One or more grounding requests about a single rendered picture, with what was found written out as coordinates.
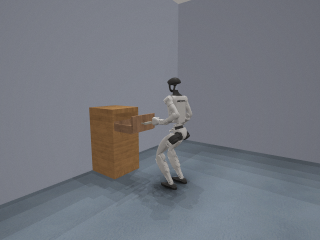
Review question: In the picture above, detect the drawer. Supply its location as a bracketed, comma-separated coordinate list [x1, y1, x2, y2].
[114, 113, 155, 135]

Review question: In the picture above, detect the robot right upper arm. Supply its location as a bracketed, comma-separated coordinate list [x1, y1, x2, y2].
[183, 95, 193, 118]

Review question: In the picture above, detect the robot head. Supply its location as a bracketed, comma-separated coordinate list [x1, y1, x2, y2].
[167, 77, 182, 96]

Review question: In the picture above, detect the right robot foot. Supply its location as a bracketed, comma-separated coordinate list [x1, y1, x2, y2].
[172, 176, 187, 184]

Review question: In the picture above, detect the left robot hand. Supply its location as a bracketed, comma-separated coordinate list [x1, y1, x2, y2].
[152, 117, 160, 126]

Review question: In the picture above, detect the robot left upper arm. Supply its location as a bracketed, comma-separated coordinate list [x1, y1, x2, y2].
[163, 95, 180, 119]

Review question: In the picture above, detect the cabinet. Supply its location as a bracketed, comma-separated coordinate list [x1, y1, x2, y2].
[89, 105, 139, 179]

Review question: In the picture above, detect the left robot forearm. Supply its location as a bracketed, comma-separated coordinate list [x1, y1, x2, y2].
[158, 113, 176, 125]

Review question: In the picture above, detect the right robot forearm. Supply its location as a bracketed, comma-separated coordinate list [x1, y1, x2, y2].
[180, 117, 191, 126]

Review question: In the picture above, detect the handle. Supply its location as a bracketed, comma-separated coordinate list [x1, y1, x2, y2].
[141, 121, 152, 125]

